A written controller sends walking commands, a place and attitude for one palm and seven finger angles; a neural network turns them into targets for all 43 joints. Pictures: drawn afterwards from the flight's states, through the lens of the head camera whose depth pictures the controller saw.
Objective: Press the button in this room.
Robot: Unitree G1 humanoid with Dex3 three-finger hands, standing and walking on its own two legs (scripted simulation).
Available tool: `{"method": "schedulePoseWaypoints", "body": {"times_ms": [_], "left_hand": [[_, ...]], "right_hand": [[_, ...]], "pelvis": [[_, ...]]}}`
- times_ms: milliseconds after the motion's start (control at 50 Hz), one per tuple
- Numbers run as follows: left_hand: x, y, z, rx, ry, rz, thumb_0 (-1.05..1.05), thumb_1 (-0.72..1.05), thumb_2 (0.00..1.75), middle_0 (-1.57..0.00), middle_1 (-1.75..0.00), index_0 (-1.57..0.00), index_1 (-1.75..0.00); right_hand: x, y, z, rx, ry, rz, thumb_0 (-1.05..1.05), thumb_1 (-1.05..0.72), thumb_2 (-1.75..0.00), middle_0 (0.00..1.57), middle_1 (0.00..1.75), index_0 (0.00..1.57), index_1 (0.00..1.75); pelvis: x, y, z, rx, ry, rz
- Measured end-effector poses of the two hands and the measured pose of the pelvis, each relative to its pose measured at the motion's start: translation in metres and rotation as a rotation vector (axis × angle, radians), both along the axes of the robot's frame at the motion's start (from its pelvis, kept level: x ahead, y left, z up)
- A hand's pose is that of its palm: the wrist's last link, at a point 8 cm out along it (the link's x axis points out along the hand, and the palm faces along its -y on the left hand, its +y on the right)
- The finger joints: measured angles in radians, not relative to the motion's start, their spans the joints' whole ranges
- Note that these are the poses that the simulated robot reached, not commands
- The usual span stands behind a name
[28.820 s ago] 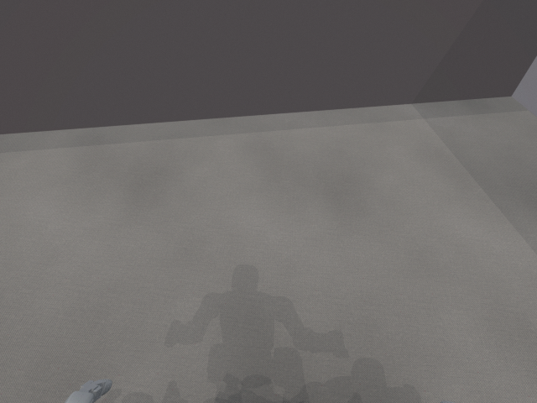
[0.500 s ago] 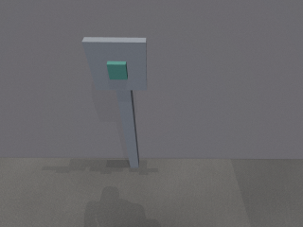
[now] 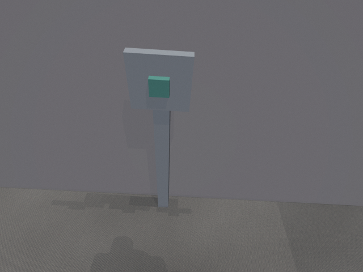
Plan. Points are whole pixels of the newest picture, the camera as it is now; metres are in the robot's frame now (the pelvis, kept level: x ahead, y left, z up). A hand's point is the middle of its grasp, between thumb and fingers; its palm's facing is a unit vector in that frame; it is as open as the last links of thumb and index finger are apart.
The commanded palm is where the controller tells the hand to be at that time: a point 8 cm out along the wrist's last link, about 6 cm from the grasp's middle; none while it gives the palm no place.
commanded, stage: shuffle to correct the standing spot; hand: left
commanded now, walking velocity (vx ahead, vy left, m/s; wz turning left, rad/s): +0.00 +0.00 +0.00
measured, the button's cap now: (159, 86) +0.60 +0.11 +0.10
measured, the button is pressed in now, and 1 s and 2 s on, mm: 0 0 0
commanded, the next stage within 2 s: come to a stop and stand still in 0.78 s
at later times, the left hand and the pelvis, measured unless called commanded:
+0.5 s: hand out of the picture -0.03 +0.13 -0.19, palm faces +0.10 -0.99 -0.11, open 7.3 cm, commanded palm none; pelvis +0.04 -0.02 -0.01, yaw +1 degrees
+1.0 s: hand (151, 264) +0.19 +0.09 -0.17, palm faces +0.00 -0.97 -0.24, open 7.3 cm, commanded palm none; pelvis +0.11 -0.10 -0.01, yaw -1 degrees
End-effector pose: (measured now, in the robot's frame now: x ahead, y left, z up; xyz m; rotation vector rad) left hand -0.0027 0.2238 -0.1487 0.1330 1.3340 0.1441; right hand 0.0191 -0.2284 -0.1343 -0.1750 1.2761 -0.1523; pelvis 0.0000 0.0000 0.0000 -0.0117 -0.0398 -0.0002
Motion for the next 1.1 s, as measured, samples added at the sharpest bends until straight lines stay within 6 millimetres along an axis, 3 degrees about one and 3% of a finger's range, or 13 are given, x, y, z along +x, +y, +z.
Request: {"method": "schedulePoseWaypoints", "body": {"times_ms": [180,320,420,540,620,760,840,920,980,1040,1100], "left_hand": [[-0.022,-0.004,-0.001,-0.013,0.068,0.004,0.0,0.91,0.89,-0.2,-0.3,-0.2,-0.3],[-0.032,-0.021,-0.001,-0.025,0.109,0.027,0.0,0.91,0.89,-0.2,-0.3,-0.2,-0.3],[-0.033,-0.037,-0.005,-0.042,0.126,0.066,0.0,0.91,0.89,-0.2,-0.3,-0.2,-0.3],[-0.026,-0.049,-0.018,-0.094,0.164,0.089,0.0,0.91,0.89,-0.2,-0.3,-0.2,-0.3],[0.002,-0.052,-0.015,-0.111,0.18,0.027,0.0,0.91,0.89,-0.2,-0.3,-0.2,-0.3],[0.089,-0.045,0.002,-0.044,0.049,-0.031,0.02,0.94,0.89,-0.2,-0.3,-0.2,-0.3],[0.133,-0.048,0.011,0.009,-0.01,-0.061,0.02,0.95,0.89,-0.2,-0.3,-0.2,-0.3],[0.171,-0.065,0.01,0.057,-0.08,-0.082,0.01,0.94,0.89,-0.2,-0.3,-0.2,-0.3],[0.182,-0.083,0.01,0.064,-0.114,-0.063,0.01,0.93,0.89,-0.19,-0.3,-0.2,-0.3],[0.182,-0.104,0.012,0.044,-0.111,-0.042,0.0,0.92,0.89,-0.2,-0.3,-0.2,-0.3],[0.181,-0.11,0.012,0.045,-0.104,-0.023,0.0,0.96,0.89,-0.2,-0.3,-0.2,-0.3]], "right_hand": [[-0.018,0.004,-0.004,0.016,0.053,-0.024,0.0,-0.91,-0.9,0.2,0.3,0.2,0.3],[-0.022,-0.01,-0.009,0.019,0.09,-0.05,0.0,-0.91,-0.9,0.2,0.3,0.21,0.3],[-0.01,-0.02,-0.009,0.009,0.098,-0.042,0.0,-0.91,-0.9,0.2,0.3,0.2,0.3],[0.026,-0.018,-0.003,-0.018,0.056,-0.023,0.0,-0.91,-0.9,0.2,0.3,0.2,0.3],[0.036,-0.017,0.003,-0.031,0.015,-0.065,0.0,-0.92,-0.9,0.2,0.3,0.2,0.3],[0.013,-0.022,0.007,0.011,0.121,-0.107,0.0,-0.91,-0.9,0.2,0.3,0.2,0.3],[0.001,-0.036,0.0,0.045,0.197,-0.142,0.0,-0.91,-0.9,0.2,0.3,0.21,0.3],[0.0,-0.062,-0.02,0.074,0.257,-0.165,0.0,-0.9,-0.9,0.21,0.3,0.21,0.3],[0.015,-0.084,-0.026,0.067,0.274,-0.144,0.0,-0.91,-0.9,0.2,0.3,0.21,0.3],[0.046,-0.101,-0.021,0.049,0.226,-0.118,0.0,-0.91,-0.9,0.2,0.3,0.2,0.3],[0.079,-0.11,-0.013,0.036,0.151,-0.098,0.0,-0.91,-0.9,0.2,0.3,0.2,0.3]], "pelvis": [[0.001,0.0,0.0,0.003,0.006,-0.004],[0.01,-0.015,-0.003,0.004,0.016,-0.009],[0.025,-0.024,-0.005,-0.01,0.029,0.002],[0.047,-0.023,-0.009,-0.013,0.029,0.009],[0.06,-0.024,-0.004,-0.01,0.033,-0.024],[0.076,-0.042,0.007,-0.014,0.039,-0.032],[0.087,-0.061,0.005,-0.006,0.041,-0.038],[0.104,-0.087,-0.01,0.017,0.042,-0.04],[0.11,-0.099,-0.012,0.006,0.033,-0.025],[0.117,-0.108,-0.006,0.009,0.028,-0.016],[0.121,-0.115,-0.002,0.014,0.029,-0.014]]}}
